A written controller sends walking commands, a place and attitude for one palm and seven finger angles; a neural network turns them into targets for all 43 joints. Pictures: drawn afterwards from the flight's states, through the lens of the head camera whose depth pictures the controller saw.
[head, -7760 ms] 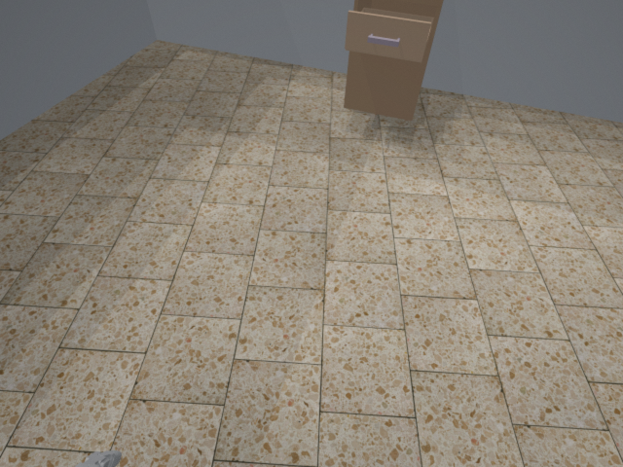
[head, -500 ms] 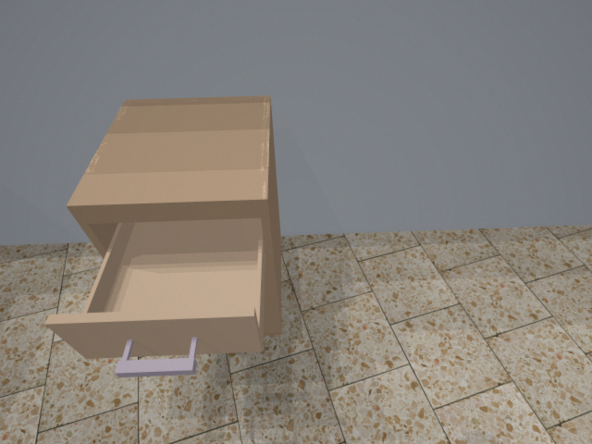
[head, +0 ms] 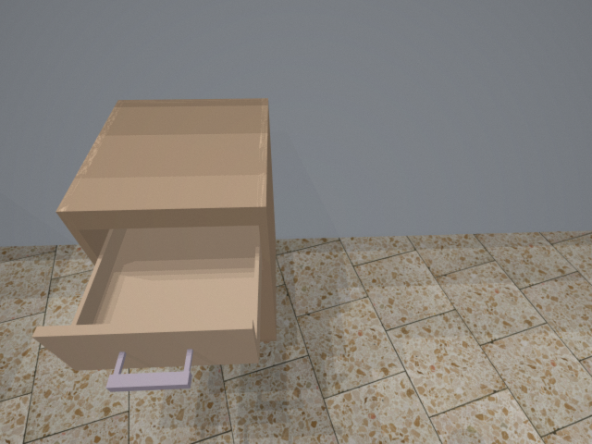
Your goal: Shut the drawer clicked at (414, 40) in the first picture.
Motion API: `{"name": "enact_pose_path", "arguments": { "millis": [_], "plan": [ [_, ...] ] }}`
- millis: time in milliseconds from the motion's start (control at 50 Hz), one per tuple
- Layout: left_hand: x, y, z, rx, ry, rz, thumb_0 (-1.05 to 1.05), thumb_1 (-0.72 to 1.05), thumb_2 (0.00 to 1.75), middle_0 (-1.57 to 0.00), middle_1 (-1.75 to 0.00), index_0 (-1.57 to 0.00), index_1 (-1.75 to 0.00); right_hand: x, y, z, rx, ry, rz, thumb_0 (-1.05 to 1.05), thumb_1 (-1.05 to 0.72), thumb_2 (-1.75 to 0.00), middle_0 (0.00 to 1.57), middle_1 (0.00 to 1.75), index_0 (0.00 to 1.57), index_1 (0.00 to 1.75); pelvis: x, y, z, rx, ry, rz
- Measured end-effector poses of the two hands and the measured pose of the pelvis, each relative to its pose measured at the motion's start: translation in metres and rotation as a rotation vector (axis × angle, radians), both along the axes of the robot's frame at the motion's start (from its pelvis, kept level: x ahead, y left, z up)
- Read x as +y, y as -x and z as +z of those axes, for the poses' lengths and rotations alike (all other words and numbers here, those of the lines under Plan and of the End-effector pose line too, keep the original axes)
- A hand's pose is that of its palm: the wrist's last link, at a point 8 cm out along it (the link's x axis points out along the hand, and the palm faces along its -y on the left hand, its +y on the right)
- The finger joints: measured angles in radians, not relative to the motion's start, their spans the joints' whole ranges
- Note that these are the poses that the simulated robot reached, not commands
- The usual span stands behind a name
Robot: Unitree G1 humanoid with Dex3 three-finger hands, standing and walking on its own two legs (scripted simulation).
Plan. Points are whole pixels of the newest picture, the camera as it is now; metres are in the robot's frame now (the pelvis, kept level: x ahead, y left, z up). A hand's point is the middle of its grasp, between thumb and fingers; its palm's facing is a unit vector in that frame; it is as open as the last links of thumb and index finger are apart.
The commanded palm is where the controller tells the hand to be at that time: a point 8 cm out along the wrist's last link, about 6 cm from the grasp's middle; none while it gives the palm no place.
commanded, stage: come to a stop and stand still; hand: left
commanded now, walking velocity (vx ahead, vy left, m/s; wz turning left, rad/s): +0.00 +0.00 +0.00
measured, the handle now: (152, 369) +0.28 +0.29 -0.23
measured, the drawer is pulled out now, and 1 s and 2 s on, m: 0.25 0.25 0.25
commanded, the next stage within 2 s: look again from close up in 0.02 s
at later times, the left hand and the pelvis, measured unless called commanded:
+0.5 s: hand out of the picture -0.03 +0.21 -0.19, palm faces +0.04 -0.98 -0.17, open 7.4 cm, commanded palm none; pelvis -0.04 +0.03 -0.01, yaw +1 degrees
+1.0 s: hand out of the picture +0.12 +0.20 -0.05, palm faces +0.05 -1.00 -0.01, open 6.5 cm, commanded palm +0.05 +0.27 -0.08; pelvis -0.10 +0.03 -0.09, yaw +1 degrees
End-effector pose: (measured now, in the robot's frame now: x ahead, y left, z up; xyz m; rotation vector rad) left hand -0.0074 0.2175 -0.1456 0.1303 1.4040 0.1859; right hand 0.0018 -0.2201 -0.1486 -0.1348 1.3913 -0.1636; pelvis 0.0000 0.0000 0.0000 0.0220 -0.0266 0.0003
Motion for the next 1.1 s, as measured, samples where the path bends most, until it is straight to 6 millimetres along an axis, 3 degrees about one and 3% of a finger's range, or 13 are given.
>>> {"name": "enact_pose_path", "arguments": {
  "millis": [180, 300, 500, 700, 740, 840, 900, 940, 1000, 1100],
  "plan": [
    [-0.004, 0.014, 0.0, 0.007, 0.001, -0.02, 0.0, 0.91, 0.9, -0.2, -0.3, -0.2, -0.29, -0.005, -0.009, 0.002, -0.029, 0.008, 0.021, 0.01, -0.92, -0.89, 0.2, 0.3, 0.2, 0.3, 0.002, 0.005, -0.001, 0.014, 0.022, -0.003],
    [0.006, 0.021, -0.012, -0.017, 0.028, -0.03, 0.01, 0.91, 0.9, -0.2, -0.3, -0.2, -0.29, -0.003, -0.012, 0.009, -0.113, 0.056, 0.027, 0.01, -0.91, -0.89, 0.2, 0.3, 0.2, 0.3, 0.012, 0.014, -0.008, 0.001, 0.034, 0.006],
    [0.038, 0.028, -0.016, -0.089, 0.023, -0.028, 0.01, 0.91, 0.9, -0.2, -0.3, -0.2, -0.29, 0.022, 0.004, 0.012, -0.126, 0.054, 0.055, 0.01, -0.91, -0.89, 0.2, 0.3, 0.2, 0.3, 0.032, 0.04, -0.01, -0.012, 0.046, 0.015],
    [0.056, 0.065, -0.009, -0.039, 0.0, -0.021, 0.01, 0.91, 0.9, -0.19, -0.3, -0.2, -0.29, 0.031, 0.029, 0.014, -0.09, 0.039, 0.064, 0.01, -0.92, -0.89, 0.2, 0.3, 0.2, 0.3, 0.043, 0.054, -0.005, 0.002, 0.047, 0.019],
    [0.061, 0.045, 0.012, -0.187, -0.015, 0.059, 0.01, 0.91, 0.9, -0.2, -0.3, -0.2, -0.3, 0.031, 0.024, 0.018, -0.178, 0.057, 0.064, 0.01, -0.91, -0.89, 0.2, 0.3, 0.2, 0.3, 0.045, 0.059, -0.007, 0.002, 0.046, 0.021],
    [0.066, -0.046, 0.096, -0.843, -0.089, 0.065, 0.02, 0.91, 0.9, -0.23, -0.34, -0.24, -0.33, 0.029, -0.017, 0.025, -0.509, 0.079, 0.086, 0.01, -0.91, -0.89, 0.2, 0.3, 0.2, 0.3, 0.045, 0.075, -0.021, 0.059, 0.04, 0.057],
    [0.059, -0.087, 0.113, -1.164, -0.044, 0.0, 0.01, 0.91, 0.9, -0.27, -0.38, -0.27, -0.38, 0.023, -0.047, 0.024, -0.66, 0.09, 0.131, 0.01, -0.9, -0.89, 0.2, 0.3, 0.2, 0.3, 0.041, 0.088, -0.043, 0.14, 0.048, 0.047],
    [0.049, -0.101, 0.111, -1.342, 0.017, -0.063, 0.01, 0.91, 0.9, -0.3, -0.41, -0.3, -0.41, 0.019, -0.067, 0.021, -0.751, 0.098, 0.164, 0.01, -0.9, -0.89, 0.2, 0.3, 0.2, 0.3, 0.037, 0.096, -0.063, 0.194, 0.05, 0.031],
    [0.037, -0.102, 0.091, -1.463, 0.085, -0.157, 0.01, 0.91, 0.9, -0.35, -0.47, -0.35, -0.47, 0.013, -0.093, 0.014, -0.856, 0.104, 0.196, 0.01, -0.9, -0.89, 0.2, 0.3, 0.2, 0.3, 0.03, 0.104, -0.094, 0.242, 0.055, 0.019],
    [0.039, -0.069, 0.044, -1.315, 0.107, -0.091, 0.01, 0.91, 0.9, -0.45, -0.57, -0.45, -0.57, 0.013, -0.121, 0.004, -0.918, 0.102, 0.218, 0.02, -0.9, -0.89, 0.2, 0.3, 0.2, 0.3, 0.019, 0.108, -0.123, 0.263, 0.066, 0.024]
  ]
}}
